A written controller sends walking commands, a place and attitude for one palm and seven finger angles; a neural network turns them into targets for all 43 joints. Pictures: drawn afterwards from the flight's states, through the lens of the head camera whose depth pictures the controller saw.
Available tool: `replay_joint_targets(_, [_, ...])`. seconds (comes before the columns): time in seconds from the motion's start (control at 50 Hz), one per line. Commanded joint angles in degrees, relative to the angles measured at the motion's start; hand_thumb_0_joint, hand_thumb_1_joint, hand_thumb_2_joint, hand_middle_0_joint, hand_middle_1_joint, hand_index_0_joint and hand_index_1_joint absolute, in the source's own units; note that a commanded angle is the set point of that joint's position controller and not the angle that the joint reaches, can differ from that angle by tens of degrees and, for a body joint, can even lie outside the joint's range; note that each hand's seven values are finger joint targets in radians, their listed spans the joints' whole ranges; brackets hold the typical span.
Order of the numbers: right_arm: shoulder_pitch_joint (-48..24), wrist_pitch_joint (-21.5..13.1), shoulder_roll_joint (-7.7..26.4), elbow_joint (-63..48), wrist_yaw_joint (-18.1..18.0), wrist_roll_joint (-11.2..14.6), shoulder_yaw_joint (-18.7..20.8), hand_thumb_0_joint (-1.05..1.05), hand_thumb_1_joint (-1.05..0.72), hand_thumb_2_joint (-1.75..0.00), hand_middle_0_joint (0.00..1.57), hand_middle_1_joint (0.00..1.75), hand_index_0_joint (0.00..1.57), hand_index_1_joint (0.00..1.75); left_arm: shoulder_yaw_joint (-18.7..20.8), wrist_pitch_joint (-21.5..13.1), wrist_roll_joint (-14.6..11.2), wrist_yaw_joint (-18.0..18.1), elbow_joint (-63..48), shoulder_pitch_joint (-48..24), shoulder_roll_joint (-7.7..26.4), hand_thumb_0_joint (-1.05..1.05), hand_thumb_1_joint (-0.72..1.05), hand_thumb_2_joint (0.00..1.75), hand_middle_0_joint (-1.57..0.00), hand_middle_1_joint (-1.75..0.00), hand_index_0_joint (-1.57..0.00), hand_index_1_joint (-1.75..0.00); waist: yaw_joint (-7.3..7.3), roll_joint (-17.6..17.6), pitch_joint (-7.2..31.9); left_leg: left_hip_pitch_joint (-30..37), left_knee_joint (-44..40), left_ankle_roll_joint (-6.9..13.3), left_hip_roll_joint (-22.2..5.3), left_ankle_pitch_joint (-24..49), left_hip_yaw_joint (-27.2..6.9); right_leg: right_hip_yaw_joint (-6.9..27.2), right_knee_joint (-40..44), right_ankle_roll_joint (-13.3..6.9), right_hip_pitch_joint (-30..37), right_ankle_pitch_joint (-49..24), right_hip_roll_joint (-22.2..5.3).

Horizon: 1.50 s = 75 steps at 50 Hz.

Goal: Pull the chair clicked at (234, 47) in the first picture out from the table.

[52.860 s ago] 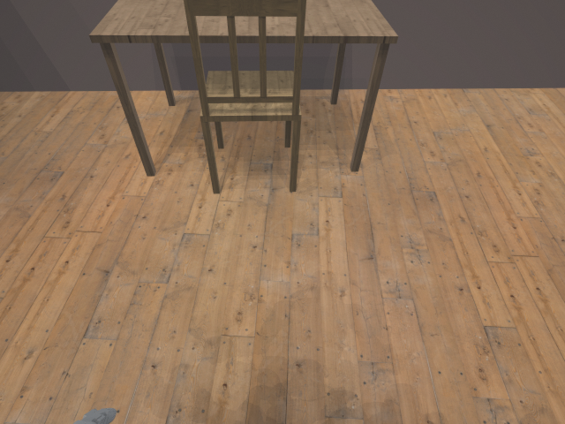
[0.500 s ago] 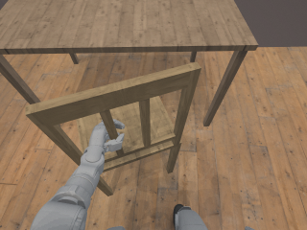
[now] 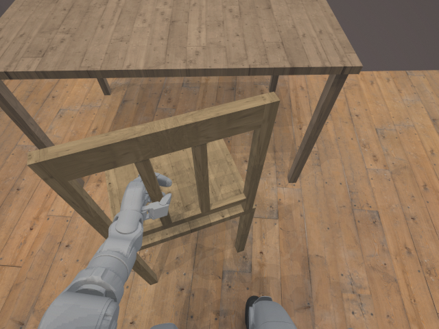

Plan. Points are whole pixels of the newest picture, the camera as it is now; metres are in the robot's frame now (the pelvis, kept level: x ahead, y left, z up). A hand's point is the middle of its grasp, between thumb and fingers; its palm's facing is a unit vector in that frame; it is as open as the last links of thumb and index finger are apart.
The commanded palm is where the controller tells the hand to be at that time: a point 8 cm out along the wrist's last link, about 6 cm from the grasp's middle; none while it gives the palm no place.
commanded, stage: step backward, pulling the chair out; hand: left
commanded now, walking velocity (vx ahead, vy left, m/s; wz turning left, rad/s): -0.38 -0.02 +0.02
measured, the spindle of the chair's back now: (156, 195) +0.39 +0.14 -0.06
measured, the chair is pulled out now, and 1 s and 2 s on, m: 0.27 0.28 0.41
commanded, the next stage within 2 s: none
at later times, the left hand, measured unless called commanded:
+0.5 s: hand (162, 204) +0.36 +0.12 -0.05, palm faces -0.01 -0.97 -0.23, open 5.8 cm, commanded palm +0.36 +0.18 -0.04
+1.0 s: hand (163, 204) +0.36 +0.12 -0.05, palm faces +0.03 -0.97 -0.22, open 5.8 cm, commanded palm +0.35 +0.18 -0.04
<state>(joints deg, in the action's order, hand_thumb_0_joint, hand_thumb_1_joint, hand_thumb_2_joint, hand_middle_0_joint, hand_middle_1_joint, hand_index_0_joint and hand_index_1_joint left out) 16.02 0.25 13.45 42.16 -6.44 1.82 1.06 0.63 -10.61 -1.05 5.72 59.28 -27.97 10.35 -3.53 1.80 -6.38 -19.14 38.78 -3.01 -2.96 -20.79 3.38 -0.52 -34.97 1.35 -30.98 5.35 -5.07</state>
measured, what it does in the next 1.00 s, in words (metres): stands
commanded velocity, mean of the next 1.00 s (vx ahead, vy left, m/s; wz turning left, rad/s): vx -0.38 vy -0.02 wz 0.01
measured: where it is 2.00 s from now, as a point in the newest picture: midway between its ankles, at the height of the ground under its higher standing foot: outside the picture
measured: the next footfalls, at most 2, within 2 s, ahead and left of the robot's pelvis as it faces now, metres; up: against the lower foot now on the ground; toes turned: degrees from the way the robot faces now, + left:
right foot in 1.20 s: +0.10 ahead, -0.14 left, +0.00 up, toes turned -4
right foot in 1.62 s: -0.03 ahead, -0.14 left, +0.00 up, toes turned -5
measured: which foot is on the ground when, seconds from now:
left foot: down 0.00-1.00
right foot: down 0.00-1.00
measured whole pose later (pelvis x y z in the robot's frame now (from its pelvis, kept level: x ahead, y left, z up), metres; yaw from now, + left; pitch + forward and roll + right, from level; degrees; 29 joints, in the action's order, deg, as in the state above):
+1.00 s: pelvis -0.01 -0.01 +0.00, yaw +1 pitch +2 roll +1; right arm 12.3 -1.1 15.0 44.5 -5.6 2.1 1.0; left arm 3.5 -11.6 -1.8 6.3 62.4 -31.5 10.1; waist -4.2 -1.1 -7.7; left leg -21.7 42.2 -2.2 -2.3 -27.8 0.2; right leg -3.4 -34.3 0.1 -31.4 5.5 -4.6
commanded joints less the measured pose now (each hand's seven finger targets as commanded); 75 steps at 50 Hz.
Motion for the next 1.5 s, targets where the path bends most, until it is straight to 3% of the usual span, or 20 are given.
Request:
replay_joint_targets(0.0, [1.9, -2.1, 8.6, -4.4, -0.9, 0.2, 2.9, 0.0, -0.9, -0.9, 0.2, 0.3, 0.2, 0.3, 1.4, -4.3, 0.8, 1.1, -10.3, -20.5, 9.3, 0.0, 0.9, 0.9, -0.5, -1.45, -0.5, -1.45, 1.55, 0.0, 20.5, -3.3, -5.0, 2.2, -4.5, -2.1, -3.7, 8.3, 5.2, -4.1, 14.9, -0.2, -7.2])
replay_joint_targets(0.1, [4.1, -2.9, 8.1, -1.6, -0.3, 0.6, 2.6, 0.0, -0.9, -0.9, 0.2, 0.3, 0.2, 0.3, 3.1, -4.1, 1.1, 1.2, -6.2, -19.5, 11.9, 0.0, 0.9, 0.9, -0.5, -1.45, -0.5, -1.45, 1.38, 9.2, 23.6, 4.0, 1.2, 1.7, 1.1, -7.1, -1.5, 10.7, 17.8, -4.6, 13.4, 9.2, -11.9])
replay_joint_targets(0.28, [-1.3, -2.6, 9.2, -6.1, -0.9, 0.1, 2.1, 0.0, -0.9, -0.9, 0.2, 0.3, 0.2, 0.3, 0.9, -4.1, 0.9, 1.2, -12.0, -21.5, 7.4, 0.0, 0.9, 0.9, -0.5, -1.45, -0.5, -1.45, 2.6, -9.9, 19.6, -6.9, -14.8, 5.0, -11.3, 11.8, -7.9, 1.0, -4.7, -1.2, 20.7, 1.2, -1.2])
replay_joint_targets(0.34, [0.4, -2.5, 9.0, -5.3, -0.8, -0.2, 2.6, 0.0, -0.9, -0.9, 0.2, 0.3, 0.2, 0.3, 1.1, -4.1, 1.0, 1.2, -12.0, -21.2, 8.1, 0.0, 0.9, 0.9, -0.5, -1.45, -0.5, -1.45, 1.93, -7.5, 21.0, -4.0, -10.1, 3.4, -10.0, 16.3, -6.6, 2.8, -3.1, -2.6, 20.9, -10.6, -3.2])
replay_joint_targets(0.5, [3.6, -2.9, 7.9, -1.8, -0.4, 0.4, 2.4, 0.0, -0.9, -0.9, 0.2, 0.3, 0.2, 0.3, 3.0, -4.2, 1.0, 1.1, -6.9, -19.8, 11.9, 0.0, 0.9, 0.9, -0.5, -1.45, -0.5, -1.45, 1.38, 9.1, 23.4, 3.7, 0.6, 1.7, 0.8, -6.7, -1.6, 10.2, 16.3, -4.3, 13.2, 7.3, -11.5])
replay_joint_targets(0.58, [2.2, -3.0, 8.6, -2.1, -0.7, 0.4, 1.9, 0.0, -0.9, -0.9, 0.2, 0.3, 0.2, 0.3, 3.1, -4.3, 1.1, 1.2, -7.2, -19.7, 11.1, 0.0, 0.9, 0.9, -0.5, -1.45, -0.5, -1.45, 1.41, 4.5, 25.0, 4.5, -7.6, 2.6, -1.8, 0.8, -3.9, 5.6, 12.1, -2.2, 17.1, 1.8, -8.6])
replay_joint_targets(0.7, [-1.4, -2.4, 9.1, -6.0, -0.8, -0.2, 2.1, 0.0, -0.9, -0.9, 0.2, 0.3, 0.2, 0.3, 0.9, -4.5, 1.2, 1.2, -12.4, -22.0, 7.4, 0.0, 0.9, 0.9, -0.5, -1.45, -0.5, -1.45, 2.4, -11.5, 20.1, -4.9, -14.4, 5.0, -12.3, 18.2, -8.3, 0.2, -5.9, -1.3, 20.2, -1.6, -0.9])
replay_joint_targets(0.82, [1.7, -2.4, 9.3, -4.0, -0.7, -0.1, 3.2, 0.0, -0.9, -0.9, 0.2, 0.3, 0.2, 0.3, 2.0, -4.5, 1.1, 1.0, -10.6, -21.1, 10.2, 0.0, 0.9, 0.9, -0.5, -1.45, -0.5, -1.45, 1.29, -3.9, 21.6, -2.1, -4.8, 2.1, -7.5, 11.0, -5.1, 6.3, -0.1, -4.5, 19.1, -14.6, -6.2])
replay_joint_targets(0.9, [3.1, -2.9, 8.2, -1.8, -0.3, 0.5, 2.8, 0.0, -0.9, -0.9, 0.2, 0.3, 0.2, 0.3, 3.7, -3.9, 1.0, 1.2, -6.3, -19.4, 13.2, 0.0, 0.9, 0.9, -0.5, -1.45, -0.5, -1.45, 1.58, 8.8, 23.9, 2.4, 6.0, 0.9, 1.4, -9.3, -2.0, 12.8, 16.4, -6.2, 14.4, 1.6, -14.0])
replay_joint_targets(0.98, [2.6, -3.1, 8.4, -1.4, -0.1, 0.5, 1.6, 0.0, -0.9, -0.9, 0.2, 0.3, 0.2, 0.3, 4.4, -3.1, 1.0, 1.0, -5.8, -18.5, 12.4, 0.0, 0.9, 0.9, -0.5, -1.45, -0.5, -1.45, 1.39, 9.9, 26.1, 3.1, -0.1, 1.5, 0.3, -6.5, -4.5, 8.6, 14.0, -5.2, 20.0, -3.0, -13.2])
replay_joint_targets(1.02, [2.1, -2.9, 9.8, -1.7, -0.7, 0.7, 1.7, 0.0, -0.9, -0.9, 0.2, 0.3, 0.2, 0.3, 3.7, -2.8, 0.2, 1.0, -7.2, -18.8, 11.7, 0.0, 0.9, 0.9, -0.5, -1.45, -0.5, -1.45, 1.04, 6.1, 26.0, 4.9, -10.7, 2.6, -2.6, 3.0, -6.1, 4.7, 9.8, -3.1, 21.0, -5.2, -9.4])
replay_joint_targets(1.06, [-1.0, -2.4, 10.6, -4.8, -0.8, 0.0, 2.0, 0.0, -0.9, -0.9, 0.2, 0.3, 0.2, 0.3, 2.0, -3.3, 0.3, 0.8, -11.5, -19.0, 8.5, 0.0, 0.9, 0.9, -0.5, -1.45, -0.5, -1.45, 1.88, -10.2, 24.5, 0.7, -15.9, 5.9, -10.8, 16.6, -12.2, 0.5, -1.9, -0.5, 20.8, -2.4, -2.0])
replay_joint_targets(1.12, [-2.7, -1.9, 9.2, -6.9, -0.2, -0.5, 1.8, 0.0, -0.9, -0.9, 0.2, 0.3, 0.2, 0.3, 2.0, -3.1, 0.5, 0.6, -15.3, -21.0, 8.4, 0.0, 0.9, 0.9, -0.5, -1.45, -0.5, -1.45, 2.92, -14.9, 18.5, -8.0, -17.3, 8.1, -15.7, 18.6, -13.1, -0.5, -9.8, -1.1, 22.5, 9.2, 0.4])
replay_joint_targets(1.16, [0.1, -2.4, 9.3, -5.8, 0.3, -0.6, 2.6, 0.0, -0.9, -0.9, 0.2, 0.3, 0.2, 0.3, 1.1, -3.3, 0.8, 0.7, -14.1, -21.2, 6.8, 0.0, 0.9, 0.9, -0.5, -1.45, -0.5, -1.45, 2.34, -11.1, 18.9, 0.6, -9.5, 6.9, -14.3, 32.2, -11.4, 0.7, -3.2, -2.4, 20.1, -1.9, -0.4])
replay_joint_targets(1.2, [3.1, -2.7, 9.3, -3.7, 0.5, -0.7, 3.1, 0.0, -0.9, -0.9, 0.2, 0.3, 0.2, 0.3, 0.6, -4.4, 1.3, 0.7, -12.8, -23.8, 7.7, 0.0, 0.9, 0.9, -0.5, -1.45, -0.5, -1.45, 0.35, -5.6, 23.5, 8.3, -2.4, 2.9, -11.0, 40.4, -8.5, 4.4, 3.0, -4.4, 22.7, -28.5, -4.3])
replay_joint_targets(1.24, [3.5, -2.6, 9.9, -2.2, -0.3, -0.2, 3.5, 0.0, -0.9, -0.9, 0.2, 0.3, 0.2, 0.3, 3.4, -4.2, 1.1, 1.3, -10.1, -23.5, 12.0, 0.0, 0.9, 0.9, -0.5, -1.45, -0.5, -1.45, -0.37, 1.3, 28.8, 6.9, 1.9, -0.1, -6.2, 28.1, -5.0, 8.9, 3.3, -7.1, 27.3, -42.5, -10.3])
replay_joint_targets(1.28, [1.4, -2.6, 8.7, -2.8, -0.3, 0.0, 3.0, 0.0, -0.9, -0.9, 0.2, 0.3, 0.2, 0.3, 3.6, -3.9, 1.0, 1.0, -8.4, -20.6, 12.3, 0.0, 0.9, 0.9, -0.5, -1.45, -0.5, -1.45, 0.75, 3.2, 28.3, 3.5, 6.0, -0.4, -1.8, -1.0, -4.5, 11.5, 8.2, -8.5, 26.4, -39.0, -14.9])
replay_joint_targets(1.32, [0.7, -2.5, 9.0, -2.4, -0.4, 0.3, 2.3, 0.0, -0.9, -0.9, 0.2, 0.3, 0.2, 0.3, 4.0, -2.8, 0.6, 0.9, -6.6, -18.0, 13.2, 0.0, 0.9, 0.9, -0.5, -1.45, -0.5, -1.45, 1.71, 2.2, 26.2, 1.7, 4.8, 0.3, -1.1, -7.1, -5.6, 10.7, 10.7, -7.9, 24.3, -28.6, -15.7])
replay_joint_targets(1.4, [-0.3, -1.6, 9.8, -3.9, -1.0, 0.2, 1.8, 0.0, -0.9, -0.9, 0.2, 0.3, 0.2, 0.3, 3.5, -1.7, 0.2, 0.9, -10.7, -16.2, 11.4, 0.0, 0.9, 0.9, -0.5, -1.45, -0.5, -1.45, 1.24, 4.1, 28.4, 5.3, -9.4, 1.8, -4.4, 11.4, -6.8, 5.1, 6.6, -3.8, 25.8, -21.9, -10.1])
replay_joint_targets(1.48, [-4.0, -0.3, 9.2, -8.0, -0.2, -0.9, 1.6, 0.0, -0.9, -0.9, 0.2, 0.3, 0.2, 0.3, 1.4, -2.6, 0.3, 0.1, -17.5, -18.4, 7.9, 0.0, 0.9, 0.9, -0.5, -1.45, -0.5, -1.45, 2.21, -15.1, 22.9, -2.4, -16.9, 7.8, -15.9, 27.3, -13.4, -0.4, -9.0, -1.0, 23.5, 5.4, 0.1])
